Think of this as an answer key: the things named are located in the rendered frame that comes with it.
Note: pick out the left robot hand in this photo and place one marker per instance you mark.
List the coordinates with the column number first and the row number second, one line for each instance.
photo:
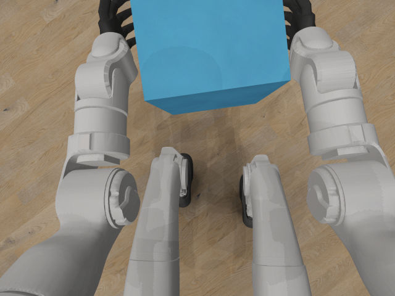
column 110, row 21

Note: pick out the robot right upper arm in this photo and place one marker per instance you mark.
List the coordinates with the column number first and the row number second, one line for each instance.
column 357, row 199

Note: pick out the left robot forearm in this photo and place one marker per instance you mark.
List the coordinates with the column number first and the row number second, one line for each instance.
column 101, row 106

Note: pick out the robot right shin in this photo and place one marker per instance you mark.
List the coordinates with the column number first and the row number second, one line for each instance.
column 257, row 158

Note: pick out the robot left upper arm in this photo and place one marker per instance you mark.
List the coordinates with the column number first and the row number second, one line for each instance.
column 93, row 206

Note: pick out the right robot forearm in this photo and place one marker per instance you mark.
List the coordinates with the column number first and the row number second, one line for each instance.
column 332, row 99

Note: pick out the right robot hand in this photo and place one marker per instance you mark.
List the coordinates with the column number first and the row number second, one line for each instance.
column 301, row 17

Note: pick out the left robot thigh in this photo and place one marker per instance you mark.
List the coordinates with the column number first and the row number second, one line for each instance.
column 154, row 264

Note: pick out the carton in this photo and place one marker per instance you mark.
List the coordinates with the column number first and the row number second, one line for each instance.
column 197, row 55

